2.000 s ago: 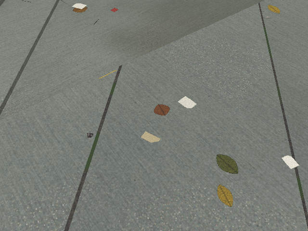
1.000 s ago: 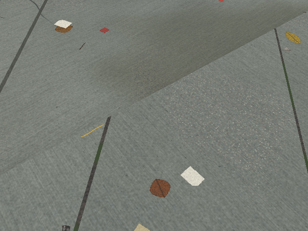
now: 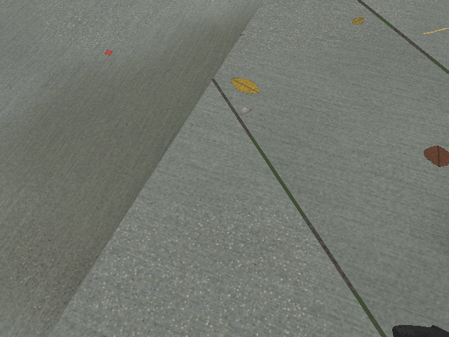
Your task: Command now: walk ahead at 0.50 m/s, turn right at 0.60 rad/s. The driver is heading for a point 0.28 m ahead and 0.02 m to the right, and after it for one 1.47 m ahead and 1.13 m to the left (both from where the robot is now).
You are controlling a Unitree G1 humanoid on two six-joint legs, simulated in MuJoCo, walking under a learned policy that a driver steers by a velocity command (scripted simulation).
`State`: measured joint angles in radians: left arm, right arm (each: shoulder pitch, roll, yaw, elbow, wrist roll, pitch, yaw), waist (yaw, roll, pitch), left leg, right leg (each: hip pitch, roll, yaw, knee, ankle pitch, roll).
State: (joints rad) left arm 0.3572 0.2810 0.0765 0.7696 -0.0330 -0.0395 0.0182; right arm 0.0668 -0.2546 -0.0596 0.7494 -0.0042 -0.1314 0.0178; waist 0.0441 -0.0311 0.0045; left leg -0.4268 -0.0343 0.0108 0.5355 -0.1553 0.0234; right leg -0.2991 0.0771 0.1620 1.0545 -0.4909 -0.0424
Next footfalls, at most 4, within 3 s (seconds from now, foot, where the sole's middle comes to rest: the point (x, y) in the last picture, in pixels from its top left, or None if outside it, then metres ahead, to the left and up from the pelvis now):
0.40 right None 0.34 -0.16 -0.76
0.90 left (189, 303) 0.57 0.16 -0.76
1.40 right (215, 211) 0.90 0.10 -0.76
2.06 left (85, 232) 0.89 0.59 -0.91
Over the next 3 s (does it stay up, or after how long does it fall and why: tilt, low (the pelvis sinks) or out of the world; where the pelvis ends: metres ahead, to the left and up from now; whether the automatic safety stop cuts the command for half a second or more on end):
stays up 1.16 0.94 -0.15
